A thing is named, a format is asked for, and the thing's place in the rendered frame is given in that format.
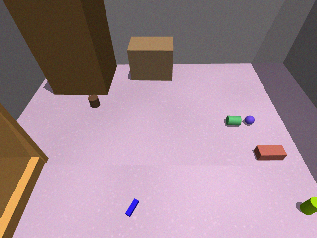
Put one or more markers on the bookshelf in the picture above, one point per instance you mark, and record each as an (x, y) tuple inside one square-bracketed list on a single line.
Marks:
[(21, 162)]

